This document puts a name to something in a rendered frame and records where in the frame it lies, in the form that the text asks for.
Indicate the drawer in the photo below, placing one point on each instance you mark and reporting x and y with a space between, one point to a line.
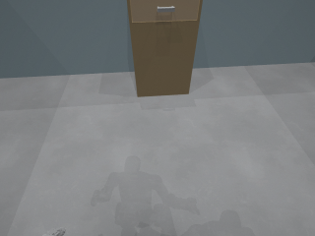
147 10

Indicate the cabinet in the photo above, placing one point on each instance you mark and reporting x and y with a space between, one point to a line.
163 54

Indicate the handle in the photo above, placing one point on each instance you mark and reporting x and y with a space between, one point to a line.
165 9

